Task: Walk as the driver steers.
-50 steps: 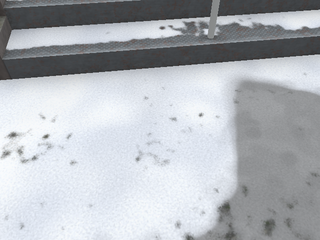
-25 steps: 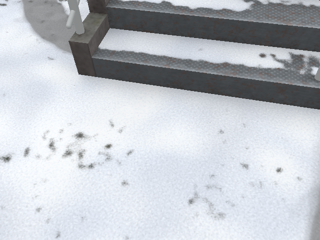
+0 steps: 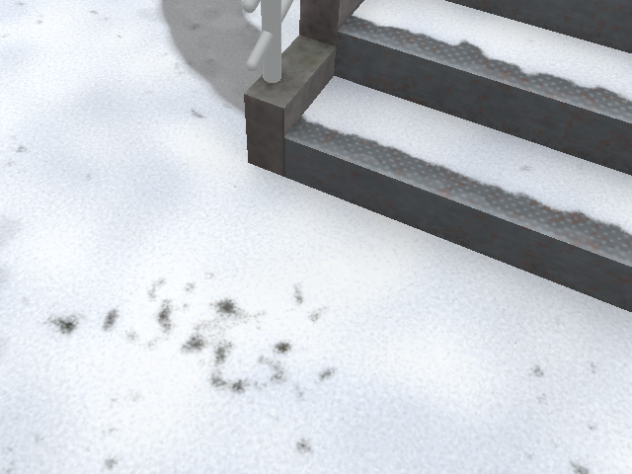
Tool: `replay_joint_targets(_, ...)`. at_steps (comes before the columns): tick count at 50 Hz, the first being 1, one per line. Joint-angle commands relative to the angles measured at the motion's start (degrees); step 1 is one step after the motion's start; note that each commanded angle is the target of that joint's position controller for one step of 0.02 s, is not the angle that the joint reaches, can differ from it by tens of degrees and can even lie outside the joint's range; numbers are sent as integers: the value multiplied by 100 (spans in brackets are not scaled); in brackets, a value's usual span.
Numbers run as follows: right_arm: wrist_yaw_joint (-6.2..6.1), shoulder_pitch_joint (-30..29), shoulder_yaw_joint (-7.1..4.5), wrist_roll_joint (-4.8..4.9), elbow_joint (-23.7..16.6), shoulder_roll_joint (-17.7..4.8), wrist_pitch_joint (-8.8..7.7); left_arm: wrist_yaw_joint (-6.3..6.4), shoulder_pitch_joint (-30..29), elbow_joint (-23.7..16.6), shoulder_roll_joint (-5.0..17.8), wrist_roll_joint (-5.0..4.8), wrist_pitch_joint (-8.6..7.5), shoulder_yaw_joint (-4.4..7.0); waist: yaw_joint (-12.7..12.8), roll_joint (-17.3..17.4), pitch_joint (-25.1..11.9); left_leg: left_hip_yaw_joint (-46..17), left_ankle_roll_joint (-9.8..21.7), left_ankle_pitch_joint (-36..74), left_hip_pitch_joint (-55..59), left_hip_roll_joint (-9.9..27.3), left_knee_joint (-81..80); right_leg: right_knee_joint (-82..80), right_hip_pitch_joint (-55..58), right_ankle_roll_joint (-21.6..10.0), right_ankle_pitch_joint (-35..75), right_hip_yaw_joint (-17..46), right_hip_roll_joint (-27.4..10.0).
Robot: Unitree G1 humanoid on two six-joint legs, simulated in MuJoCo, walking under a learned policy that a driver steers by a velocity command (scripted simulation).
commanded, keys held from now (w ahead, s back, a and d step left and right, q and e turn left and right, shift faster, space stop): w+e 0.92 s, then e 0.08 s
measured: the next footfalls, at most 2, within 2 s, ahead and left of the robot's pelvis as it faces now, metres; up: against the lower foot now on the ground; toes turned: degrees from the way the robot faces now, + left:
right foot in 0.38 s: +0.37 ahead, -0.16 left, +0.00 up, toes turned -10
left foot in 0.84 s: +0.66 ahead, -0.04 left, +0.00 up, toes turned -27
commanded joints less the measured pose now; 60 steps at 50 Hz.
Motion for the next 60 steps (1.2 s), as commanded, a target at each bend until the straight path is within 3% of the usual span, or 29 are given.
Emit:
replay_joint_targets(1, -91, -54, -174, -22, -254, -763, -182, 22, 293, -181, 340, 7, 105, 94, 139, 508, -353, -926, 830, 2240, 378, 1558, -1065, -452, -319, 89, 847, -17, -149)
replay_joint_targets(7, -199, 206, -137, -57, 43, -849, -198, -127, -479, -377, 210, -98, 49, 35, -257, 542, 10, -322, 302, 1633, 955, 1577, -1338, -2202, -535, -117, 2411, -41, 146)
replay_joint_targets(13, -252, 447, -147, -39, 364, -880, -73, -377, -1058, -778, 71, -110, 4, -46, -457, 449, 275, 41, 285, 2517, 2169, 1981, -922, -2935, -1061, -349, 1691, -204, 440)
replay_joint_targets(16, -336, 256, -179, -29, 303, -1074, 40, -466, -797, -902, 192, -84, 20, 3, -187, 701, -123, 317, 143, 5024, 2289, 1970, -31, -2979, -242, -600, 812, -761, 855)
replay_joint_targets(18, -402, 95, -194, -14, 240, -1228, 116, -418, 391, -715, 590, -76, 57, 201, 481, 812, -839, 506, -19, 6281, 1930, 1812, 1597, -3191, 1452, -905, 720, -929, 1255)
replay_joint_targets(19, -427, -2, -163, -20, 138, -1215, 70, -330, 1309, -565, 958, -57, 82, 350, 967, 499, -1346, 611, -222, 4997, 766, 1611, 3117, -3439, 3164, -1228, 1179, -117, 811)
replay_joint_targets(20, -309, 645, 91, -191, -95, -408, -103, -260, 1675, -550, 1539, -34, 77, 474, 543, -1007, -2071, 444, -650, -141, -1890, 449, 5507, -3458, 5564, -2353, 1020, 2838, -789)
replay_joint_targets(21, -179, 463, 101, -104, -74, -659, -339, -221, 1811, -540, 1129, -64, 87, 372, 744, -890, -2699, -645, -636, -2193, -2864, 139, 6358, -4280, 6249, -2682, 582, 4485, -1175)
replay_joint_targets(22, -92, -105, 22, 122, -290, -960, -474, -179, 1574, -577, 867, -41, 117, 301, 823, -495, -1849, -843, -526, -1759, -3354, 547, 6230, -4426, 5711, -2280, 412, 3565, -944)
replay_joint_targets(23, -84, -433, 66, 126, -410, -905, -528, -163, 1183, -682, 727, -52, 139, 257, 626, 116, -1233, -722, -487, -1355, -3259, 797, 5697, -4517, 4776, -2059, 690, 2856, -711)
replay_joint_targets(24, -116, -560, 43, 12, -422, -869, -515, -170, 830, -780, 633, -57, 157, 221, 373, 524, -739, -581, -540, -1209, -3006, 950, 5154, -4647, 3864, -1923, 1268, 2401, -484)
replay_joint_targets(25, -140, -470, -7, -70, -435, -911, -442, -159, 621, -878, 527, -15, 160, 172, 157, 477, -582, -563, -606, -1081, -2612, 1092, 4823, -4811, 3254, -1879, 1640, 2080, -309)
replay_joint_targets(28, -199, -229, 23, -134, -447, -716, -236, -108, 451, -924, 642, -34, 150, 203, -87, 110, -402, -348, -897, -878, -2149, 1160, 4008, -5068, 2251, -1899, 2153, 1597, -43)
replay_joint_targets(32, -232, -1057, 134, -136, -637, -465, -206, 16, 690, -806, 839, -106, 216, 265, 202, -126, -310, -184, -1078, 608, -1729, 898, 2207, -4977, 1744, -1536, 1757, 1051, 411)
replay_joint_targets(33, -98, -927, 259, -424, -616, -296, 24, -91, 1094, -498, 910, 101, 276, 291, 197, -338, -404, 172, -1033, 718, -1423, 859, 2105, -4877, 1845, -1308, 1813, 910, 646)
replay_joint_targets(35, -56, -1194, 233, -317, -684, -438, 131, -161, 1209, -514, 792, 110, 323, 293, 388, -374, -381, 167, -1014, 875, -1357, 798, 1800, -4682, 2009, -1179, 1755, 1108, 614)
replay_joint_targets(37, -73, -1401, 198, -250, -787, -622, 53, -164, 1095, -623, 844, 205, 330, 319, 436, -349, -389, -4, -961, 640, -1301, 793, 1490, -4495, 2291, -1193, 1538, 1571, 367)
replay_joint_targets(39, -112, -1188, 130, -227, -792, -804, -12, -121, 1066, -642, 986, 199, 328, 372, 276, -354, -334, -159, -861, 89, -939, 741, 1073, -4231, 2490, -1030, 1247, 2037, 143)
replay_joint_targets(41, -182, -286, 51, -276, -545, -952, -126, -121, 932, -645, 862, 156, 282, 331, -190, -93, -517, -254, -650, -200, 280, 740, 466, -3261, 2252, -806, 1218, 1976, 470)
replay_joint_targets(42, -286, 516, -62, -376, -479, -1394, -209, -148, 942, -736, 459, 90, 220, 205, -515, 738, -1131, -1408, -370, -1323, 1378, 1904, 24, -1731, 1771, -610, 596, 1366, 908)
replay_joint_targets(43, -302, 619, -219, -456, -463, -2023, -121, -149, 1426, -960, 165, -44, 215, 129, -232, 2232, -1509, -3904, 250, -2180, 2488, 3095, -748, -380, 115, -412, -1834, 386, 1804)
replay_joint_targets(44, -263, 469, -203, -360, -439, -1626, -55, -101, 1403, -758, 607, 142, 322, 160, -153, 1467, -1155, -4346, 420, -2901, 2159, 3182, -798, 299, -478, -477, -1773, 335, 1240)
replay_joint_targets(45, -234, 277, -78, -300, -490, -1121, -46, -148, 1028, -689, 723, 183, 366, 198, -209, 730, -666, -3530, 317, -2791, 1651, 2869, -809, 383, -411, -486, -1235, 372, 1028)
replay_joint_targets(46, -213, 90, -10, -280, -444, -873, -47, -217, 816, -685, 654, 181, 384, 188, -136, 562, -363, -2654, 191, -1899, 1235, 2557, -858, 203, -241, -437, -847, 317, 857)
replay_joint_targets(47, -231, 39, 37, -253, -383, -745, -65, -269, 687, -686, 578, 214, 433, 188, -95, 736, -165, -1925, 117, -639, 1001, 2329, -875, 33, -102, -368, -697, 241, 730)
replay_joint_targets(49, -210, 144, 40, -224, -256, -734, -137, -317, 804, -595, 524, 263, 548, 189, 8, 904, -212, -977, 100, 2185, 897, 2128, -623, 73, 198, -204, -630, 83, 773)
replay_joint_targets(51, -230, 240, 14, -138, -123, -775, -194, -309, 749, -631, 407, 287, 605, 162, 97, 899, -322, -379, 126, 3755, 1031, 2124, -430, -93, 131, -95, -499, 12, 798)
replay_joint_targets(57, -265, 117, -20, -88, 26, -827, -37, -423, -8, -853, 52, 183, 621, -26, 6, 1116, -240, 750, 107, 3676, 783, 1894, -477, -1827, 615, -121, 634, -500, 749)
replay_joint_targets(60, -277, 210, -83, -60, 120, -976, 21, -427, -192, -927, 139, 242, 628, -16, -39, 1084, -251, 919, 10, 3792, 913, 2002, -103, -2496, 1066, -280, 557, -728, 837)
Velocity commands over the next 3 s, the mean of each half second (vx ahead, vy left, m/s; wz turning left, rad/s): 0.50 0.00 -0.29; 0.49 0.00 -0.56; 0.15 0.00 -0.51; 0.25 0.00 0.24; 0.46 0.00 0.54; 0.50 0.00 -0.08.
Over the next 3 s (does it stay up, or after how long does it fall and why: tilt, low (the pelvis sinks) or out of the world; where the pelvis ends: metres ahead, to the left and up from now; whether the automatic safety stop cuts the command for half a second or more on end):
stays up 1.21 -0.32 0.13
